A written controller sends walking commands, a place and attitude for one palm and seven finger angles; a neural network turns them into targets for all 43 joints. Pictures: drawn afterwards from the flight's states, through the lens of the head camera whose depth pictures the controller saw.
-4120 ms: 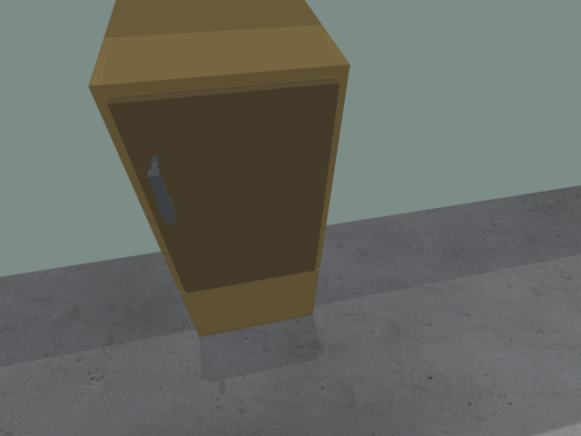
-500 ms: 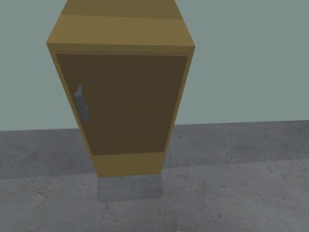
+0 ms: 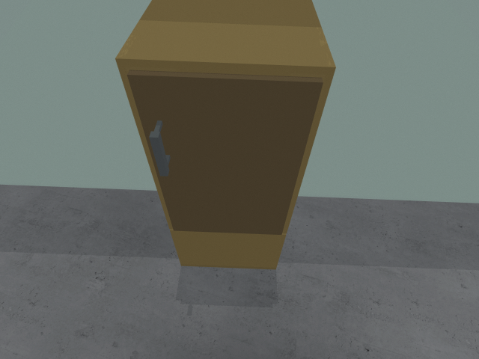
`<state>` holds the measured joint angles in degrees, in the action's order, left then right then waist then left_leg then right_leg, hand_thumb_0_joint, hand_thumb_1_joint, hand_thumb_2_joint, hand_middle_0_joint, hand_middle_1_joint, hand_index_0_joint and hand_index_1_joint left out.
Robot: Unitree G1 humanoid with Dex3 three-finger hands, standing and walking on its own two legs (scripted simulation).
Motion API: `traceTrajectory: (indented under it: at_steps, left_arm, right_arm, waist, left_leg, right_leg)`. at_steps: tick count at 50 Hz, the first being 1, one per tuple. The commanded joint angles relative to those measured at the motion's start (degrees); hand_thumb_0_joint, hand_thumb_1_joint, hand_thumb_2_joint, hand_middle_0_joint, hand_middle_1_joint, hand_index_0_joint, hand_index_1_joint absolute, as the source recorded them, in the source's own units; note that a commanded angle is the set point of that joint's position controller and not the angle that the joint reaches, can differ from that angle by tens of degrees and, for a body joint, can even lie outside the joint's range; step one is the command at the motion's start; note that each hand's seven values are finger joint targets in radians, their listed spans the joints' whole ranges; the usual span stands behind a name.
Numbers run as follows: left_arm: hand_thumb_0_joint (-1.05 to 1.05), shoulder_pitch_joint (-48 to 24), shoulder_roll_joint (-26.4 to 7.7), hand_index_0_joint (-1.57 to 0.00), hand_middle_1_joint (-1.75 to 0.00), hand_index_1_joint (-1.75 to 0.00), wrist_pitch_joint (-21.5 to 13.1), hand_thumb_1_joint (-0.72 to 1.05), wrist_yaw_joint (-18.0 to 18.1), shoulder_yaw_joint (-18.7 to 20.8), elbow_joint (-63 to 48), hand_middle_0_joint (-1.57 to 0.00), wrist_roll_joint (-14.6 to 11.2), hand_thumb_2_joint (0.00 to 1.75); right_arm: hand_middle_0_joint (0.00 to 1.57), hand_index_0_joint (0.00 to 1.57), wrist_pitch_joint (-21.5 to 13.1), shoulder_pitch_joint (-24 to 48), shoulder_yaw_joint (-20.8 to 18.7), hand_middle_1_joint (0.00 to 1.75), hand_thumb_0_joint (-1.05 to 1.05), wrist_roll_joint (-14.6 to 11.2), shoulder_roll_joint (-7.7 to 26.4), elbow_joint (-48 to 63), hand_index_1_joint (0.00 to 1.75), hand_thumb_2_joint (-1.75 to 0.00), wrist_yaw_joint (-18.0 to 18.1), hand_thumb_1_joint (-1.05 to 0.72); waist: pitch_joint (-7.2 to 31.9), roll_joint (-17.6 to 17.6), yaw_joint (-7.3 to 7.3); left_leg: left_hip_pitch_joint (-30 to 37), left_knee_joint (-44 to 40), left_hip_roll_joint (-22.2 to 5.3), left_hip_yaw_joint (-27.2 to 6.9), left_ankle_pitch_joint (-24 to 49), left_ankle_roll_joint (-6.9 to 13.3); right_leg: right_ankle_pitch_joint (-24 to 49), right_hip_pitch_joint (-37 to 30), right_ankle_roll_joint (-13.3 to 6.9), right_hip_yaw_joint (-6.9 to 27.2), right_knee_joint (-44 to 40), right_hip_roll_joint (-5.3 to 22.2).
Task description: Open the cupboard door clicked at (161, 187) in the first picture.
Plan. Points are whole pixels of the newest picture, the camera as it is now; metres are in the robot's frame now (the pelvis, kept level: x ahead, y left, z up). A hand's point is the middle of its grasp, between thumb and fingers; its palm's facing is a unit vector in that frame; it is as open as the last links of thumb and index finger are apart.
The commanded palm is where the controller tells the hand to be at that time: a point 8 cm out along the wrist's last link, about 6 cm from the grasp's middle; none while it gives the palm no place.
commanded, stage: come to a stop and stand still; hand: left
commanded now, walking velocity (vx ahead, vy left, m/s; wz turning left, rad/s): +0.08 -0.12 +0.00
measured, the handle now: (161, 149) +0.53 +0.24 +0.00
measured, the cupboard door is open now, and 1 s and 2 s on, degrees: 0 0 0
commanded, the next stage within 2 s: look again from close up in 0.28 s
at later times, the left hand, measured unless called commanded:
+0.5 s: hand out of the picture +0.01 +0.16 -0.17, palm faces -0.03 -0.98 -0.22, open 7.4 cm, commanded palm none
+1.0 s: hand out of the picture -0.01 +0.15 -0.17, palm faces +0.03 -0.98 -0.19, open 7.3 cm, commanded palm none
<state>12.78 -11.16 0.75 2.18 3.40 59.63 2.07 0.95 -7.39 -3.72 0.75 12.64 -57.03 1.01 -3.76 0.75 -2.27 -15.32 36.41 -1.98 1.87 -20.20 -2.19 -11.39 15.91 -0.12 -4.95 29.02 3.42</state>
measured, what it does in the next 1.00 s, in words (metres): steps on the spot: left foot, then right foot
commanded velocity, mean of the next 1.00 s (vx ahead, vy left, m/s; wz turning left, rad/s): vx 0.01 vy -0.04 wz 0.00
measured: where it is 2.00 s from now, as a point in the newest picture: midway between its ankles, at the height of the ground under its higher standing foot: outside the picture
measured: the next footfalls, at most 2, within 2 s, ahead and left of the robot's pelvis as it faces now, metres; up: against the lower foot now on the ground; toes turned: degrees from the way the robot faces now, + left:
left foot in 0.02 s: +0.05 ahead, +0.07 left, +0.00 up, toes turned -1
right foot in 0.42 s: +0.01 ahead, -0.11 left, +0.00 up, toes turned +0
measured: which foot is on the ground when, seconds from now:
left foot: up 0.00-0.00, down 0.02-1.00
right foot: down 0.00-0.04, up 0.06-0.40, down 0.42-1.00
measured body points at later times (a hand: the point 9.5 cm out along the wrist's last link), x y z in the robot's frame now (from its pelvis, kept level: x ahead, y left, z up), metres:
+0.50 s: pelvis +0.00 -0.02 +0.00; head +0.02 -0.03 +0.44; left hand +0.01 +0.21 -0.16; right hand -0.02 -0.25 -0.17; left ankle +0.00 +0.12 -0.73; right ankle -0.03 -0.11 -0.74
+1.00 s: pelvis -0.01 -0.02 +0.00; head -0.04 -0.02 +0.45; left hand -0.02 +0.20 -0.15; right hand +0.02 -0.25 -0.15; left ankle +0.01 +0.07 -0.74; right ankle -0.03 -0.11 -0.74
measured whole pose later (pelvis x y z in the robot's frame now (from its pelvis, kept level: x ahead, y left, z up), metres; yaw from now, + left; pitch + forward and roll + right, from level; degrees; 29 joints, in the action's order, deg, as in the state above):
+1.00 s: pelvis -0.01 -0.02 +0.00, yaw -1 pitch -4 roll -1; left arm 20.6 -8.0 -0.7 2.9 -0.8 60.7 1.0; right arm 0.2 -14.6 -0.2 0.7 9.6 -61.5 1.8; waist 0.8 -0.4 -0.1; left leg -10.0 26.5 0.0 4.0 -12.9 2.0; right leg -15.3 5.4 -2.3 -3.4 24.3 -2.0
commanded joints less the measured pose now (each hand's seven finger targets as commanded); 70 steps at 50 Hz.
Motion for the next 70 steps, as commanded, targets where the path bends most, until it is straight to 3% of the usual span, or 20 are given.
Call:
traceTrajectory:
  at_steps: [1, 2, 3, 11, 18, 19, 20, 21, 24, 29, 34, 50, 51, 52, 53, 55, 60, 63, 66, 70]
  left_arm:
    - [0.00, 0.76, -4.11, -0.20, -0.30, -0.30, 0.16, 0.90, -0.73, 0.06, -3.56, -0.20, -1.33, 0.90]
    - [0.00, 1.11, -2.27, -0.20, -0.30, -0.30, 0.29, 0.90, -0.85, -0.37, -3.35, -0.20, -1.31, 0.90]
    - [0.00, 1.04, -3.04, -0.20, -0.30, -0.30, 0.28, 0.90, -1.11, -0.41, -2.69, -0.20, -0.98, 0.90]
    - [0.00, 5.81, -3.28, -0.20, -0.30, -0.30, 1.15, 0.90, -2.03, -0.10, 1.19, -0.20, -0.41, 0.90]
    - [0.00, 7.81, -0.29, -0.20, -0.30, -0.30, 0.00, 0.90, -1.55, -1.10, 2.61, -0.20, -1.28, 0.90]
    - [0.00, 9.19, -8.39, -0.20, -0.30, -0.30, -0.36, 0.90, -1.13, -2.47, -0.99, -0.20, -0.18, 0.90]
    - [0.00, 12.45, -4.12, -0.20, -0.30, -0.30, -0.58, 0.90, -1.00, -1.96, -1.19, -0.20, -0.38, 0.90]
    - [0.00, 10.27, -5.85, -0.20, -0.30, -0.30, -0.88, 0.90, -0.37, -1.39, -1.20, -0.20, 0.19, 0.90]
    - [0.00, 9.64, -6.08, -0.20, -0.30, -0.30, -2.03, 0.90, 0.32, -1.60, -2.81, -0.20, -0.36, 0.90]
    - [0.00, 9.14, -4.51, -0.20, -0.30, -0.30, -2.52, 0.90, 1.50, -1.52, -3.83, -0.20, -0.46, 0.90]
    - [0.00, 10.37, -2.27, -0.20, -0.30, -0.30, -1.58, 0.90, 1.53, -2.29, -3.55, -0.20, -1.09, 0.90]
    - [0.00, 11.24, -2.17, -0.20, -0.30, -0.30, -2.30, 0.90, 0.92, -3.41, -0.59, -0.20, -1.19, 0.90]
    - [0.00, 14.36, -3.79, -0.20, -0.30, -0.30, -3.89, 0.90, 2.63, -3.22, 0.70, -0.20, -0.26, 0.90]
    - [0.00, -28.95, -15.23, -0.20, -0.32, -0.32, -15.61, 0.88, 1.62, 1.72, -87.32, -0.20, -13.99, 0.89]
    - [0.00, -8.35, -11.22, -0.20, -0.33, -0.33, -12.64, 0.85, 3.92, 0.64, -73.69, -0.20, -9.15, 0.88]
    - [0.00, 10.37, 4.64, -0.21, -0.36, -0.36, -4.82, 0.81, 6.31, -7.17, -55.51, -0.21, -10.04, 0.86]
    - [0.00, -0.73, 2.67, -0.22, -0.43, -0.43, -17.59, 0.69, 1.72, -6.25, -58.71, -0.22, -12.20, 0.81]
    - [0.00, 6.60, 2.36, -0.22, -0.48, -0.48, -29.59, 0.62, -6.60, -0.84, -45.01, -0.22, -14.23, 0.78]
    - [0.00, 13.48, -6.25, -0.22, -0.53, -0.53, -34.57, 0.55, -16.25, 8.70, -42.42, -0.22, -16.80, 0.75]
    - [0.00, 6.70, -9.22, -0.23, -0.58, -0.58, -26.28, 0.46, -15.34, 9.51, -56.86, -0.23, -17.62, 0.71]
  right_arm:
    - [0.20, 0.20, -1.79, -11.22, -0.07, 0.30, 0.00, 0.55, 5.53, -1.36, 0.30, -0.90, 0.16, -0.90]
    - [0.20, 0.20, -1.45, -7.64, -0.18, 0.30, 0.00, 0.83, 8.50, -0.16, 0.30, -0.90, 0.33, -0.90]
    - [0.20, 0.20, -1.16, -3.85, 0.44, 0.30, 0.00, 1.15, 8.25, 0.82, 0.30, -0.90, 0.37, -0.90]
    - [0.20, 0.20, -2.08, -8.25, 0.38, 0.30, 0.00, 0.57, 5.49, -1.81, 0.30, -0.90, 2.31, -0.90]
    - [0.20, 0.20, -1.82, -10.22, 0.05, 0.30, 0.00, 0.51, 5.07, -5.05, 0.30, -0.90, 2.12, -0.90]
    - [0.20, 0.20, -1.06, -7.31, 0.34, 0.30, 0.00, -0.15, 7.81, -0.90, 0.30, -0.90, 1.61, -0.90]
    - [0.20, 0.20, -1.77, -4.43, -0.07, 0.30, 0.00, 0.27, 6.31, 1.51, 0.30, -0.90, 1.54, -0.90]
    - [0.20, 0.20, -1.95, -7.10, 0.17, 0.30, 0.00, 0.28, 2.44, 1.82, 0.30, -0.90, 1.48, -0.90]
    - [0.20, 0.20, -0.83, -8.55, 1.47, 0.30, 0.00, 0.76, -1.34, 1.21, 0.30, -0.90, 0.71, -0.90]
    - [0.20, 0.20, -1.32, -9.88, 1.94, 0.30, 0.00, 0.00, -2.14, 1.07, 0.30, -0.90, 0.95, -0.90]
    - [0.20, 0.20, -1.80, -12.70, 2.05, 0.30, 0.00, 0.20, 0.81, -1.90, 0.30, -0.90, 1.58, -0.90]
    - [0.20, 0.20, -1.39, -9.91, 3.03, 0.30, 0.00, -0.13, 1.34, -3.64, 0.30, -0.90, 0.58, -0.90]
    - [0.20, 0.20, -2.36, -4.74, 3.51, 0.30, 0.00, -0.34, 2.90, 0.98, 0.30, -0.90, 0.21, -0.90]
    - [0.20, 0.20, -9.62, -5.04, 1.94, 0.30, 0.00, -3.98, 12.51, 21.52, 0.30, -0.90, 3.29, -0.90]
    - [0.20, 0.20, -14.54, -0.64, 3.97, 0.30, 0.00, -3.55, 7.40, 17.78, 0.30, -0.90, 4.74, -0.90]
    - [0.20, 0.20, -16.11, -4.05, 2.95, 0.30, 0.00, -4.62, 5.77, 14.83, 0.30, -0.90, 3.93, -0.90]
    - [0.20, 0.20, -18.95, -2.06, 2.60, 0.30, 0.00, -2.87, 9.52, 22.60, 0.30, -0.90, 4.11, -0.90]
    - [0.20, 0.20, -19.75, -0.02, 0.72, 0.30, 0.00, -1.11, 9.12, 24.81, 0.30, -0.90, 2.07, -0.90]
    - [0.20, 0.20, -18.29, 1.57, -0.12, 0.30, 0.00, -1.28, 10.32, 32.17, 0.30, -0.90, -0.56, -0.90]
    - [0.20, 0.20, -14.01, 5.85, 1.26, 0.30, 0.00, -3.45, 9.92, 41.91, 0.30, -0.90, -0.09, -0.90]
  waist:
    - [3.82, -8.94, 3.74]
    - [0.64, -16.40, 2.90]
    - [-3.38, -11.31, 1.80]
    - [-1.23, -6.53, 2.68]
    - [3.87, -9.57, 2.42]
    - [2.15, -3.85, 0.93]
    - [3.70, 2.79, -1.17]
    - [5.67, 8.52, 1.89]
    - [6.87, 12.43, 1.71]
    - [4.64, 3.97, 2.60]
    - [2.86, -5.15, 2.44]
    - [-2.14, 0.50, 2.54]
    - [-9.84, 5.52, 0.11]
    - [21.12, -9.07, 8.64]
    - [18.44, -17.92, 2.83]
    - [7.50, -10.71, 4.97]
    - [1.63, 10.68, 6.97]
    - [5.49, 19.40, 2.08]
    - [13.54, 7.68, -2.44]
    - [15.71, -4.42, -3.81]
  left_leg:
    - [12.77, -20.93, -9.16, -11.85, 2.13, 3.20]
    - [3.52, -27.43, -16.04, -18.94, -5.62, 6.72]
    - [-5.23, -29.94, -17.09, -19.29, -11.74, 9.07]
    - [8.43, -26.98, -13.78, -11.71, 8.05, 9.05]
    - [8.24, -18.76, -11.19, -9.25, 20.36, 8.81]
    - [3.76, -17.09, -7.95, -5.56, 6.56, 6.85]
    - [-0.52, -6.65, -5.80, -3.47, 4.75, 4.14]
    - [-3.11, -2.60, -1.25, -0.36, 3.62, 2.63]
    - [-7.45, 6.43, 1.30, 0.39, -2.49, 2.37]
    - [-7.14, 0.84, 0.02, 1.03, -1.19, 2.71]
    - [7.48, -5.91, -5.66, -3.29, 31.85, 5.56]
    - [4.32, -16.03, -3.76, -4.30, 9.29, 4.54]
    - [-3.38, -3.50, -3.06, -1.95, 9.74, 2.55]
    - [14.98, -12.76, 1.65, -2.30, 16.63, 4.29]
    - [16.97, -14.31, -0.18, -0.59, 16.64, 4.30]
    - [4.16, -16.32, -1.61, -5.24, -0.98, 2.86]
    - [-11.42, -2.71, 1.57, -7.57, -10.88, 2.79]
    - [-25.73, 11.08, 2.65, -4.35, -10.06, 1.89]
    - [-31.98, 18.02, 4.25, -1.26, -7.18, 2.18]
    - [-34.27, 11.36, 4.81, -3.49, -23.38, 2.52]
  right_leg:
    - [-12.41, 9.69, 0.30, 4.75, 0.05, 1.06]
    - [-14.88, 7.26, 1.75, 1.81, 5.34, -0.85]
    - [-13.28, 3.29, 1.56, 3.55, 9.27, -0.19]
    - [-9.41, 10.93, 2.94, 5.92, 20.66, -0.25]
    - [-6.03, -2.46, 1.99, 2.35, -0.02, -1.59]
    - [-8.81, -5.16, 0.11, 0.63, -0.50, -3.26]
    - [-2.41, -3.35, -0.10, 6.50, -7.53, 0.34]
    - [1.00, -4.70, -2.27, 13.00, -10.38, 5.42]
    - [12.20, -8.96, -5.12, 15.24, -10.21, 8.15]
    - [44.06, -14.26, -7.66, 10.93, -2.14, 8.60]
    - [18.33, -4.06, -2.06, 6.98, -3.42, 2.01]
    - [0.69, -3.37, -1.43, 9.37, -12.30, 2.74]
    - [28.78, 0.82, 1.46, 13.86, -10.90, 6.02]
    - [13.45, -4.08, -1.14, 6.93, -3.99, 0.29]
    - [1.75, -2.31, -3.13, 3.88, -1.16, -3.38]
    - [-6.99, 4.95, -2.14, -0.72, 1.74, -3.61]
    - [-22.09, 21.15, -0.59, -0.87, 6.37, -4.21]
    - [-33.41, 30.37, -0.89, 2.50, 13.12, -3.49]
    - [-30.19, 25.33, -2.39, 7.99, 17.83, -2.31]
    - [-39.37, 25.98, -2.24, 8.68, 19.41, -2.97]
